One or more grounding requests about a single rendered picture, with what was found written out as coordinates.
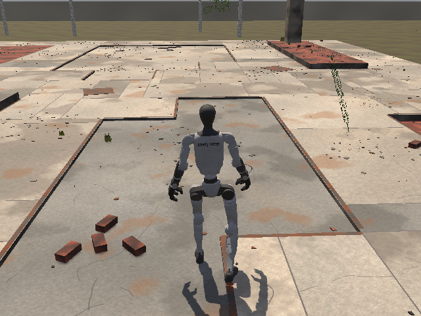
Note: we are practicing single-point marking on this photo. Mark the right robot hand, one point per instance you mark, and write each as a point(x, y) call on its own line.
point(241, 181)

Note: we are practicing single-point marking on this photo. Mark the robot left forearm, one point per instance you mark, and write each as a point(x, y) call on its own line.
point(177, 177)

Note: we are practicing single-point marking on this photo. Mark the right robot upper arm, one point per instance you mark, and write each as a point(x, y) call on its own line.
point(233, 149)

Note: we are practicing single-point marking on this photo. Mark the robot right forearm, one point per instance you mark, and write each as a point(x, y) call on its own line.
point(242, 170)

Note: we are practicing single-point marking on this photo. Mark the left robot hand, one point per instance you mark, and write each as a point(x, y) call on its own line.
point(172, 192)

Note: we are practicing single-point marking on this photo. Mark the right robot foot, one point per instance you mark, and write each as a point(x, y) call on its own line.
point(230, 276)

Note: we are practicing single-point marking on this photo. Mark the left robot upper arm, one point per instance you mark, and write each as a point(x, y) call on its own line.
point(184, 151)

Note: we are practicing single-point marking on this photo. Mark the robot left shin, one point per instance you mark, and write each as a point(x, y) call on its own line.
point(198, 234)

